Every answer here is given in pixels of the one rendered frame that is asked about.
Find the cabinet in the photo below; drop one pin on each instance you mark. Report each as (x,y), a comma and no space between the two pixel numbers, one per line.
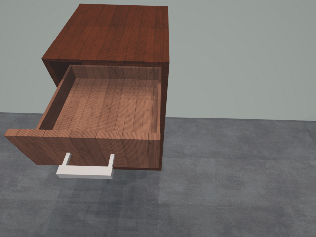
(114,35)

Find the handle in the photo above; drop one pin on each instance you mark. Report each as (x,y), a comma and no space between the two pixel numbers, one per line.
(90,172)

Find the drawer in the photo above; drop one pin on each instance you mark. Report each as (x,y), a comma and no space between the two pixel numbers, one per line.
(97,111)

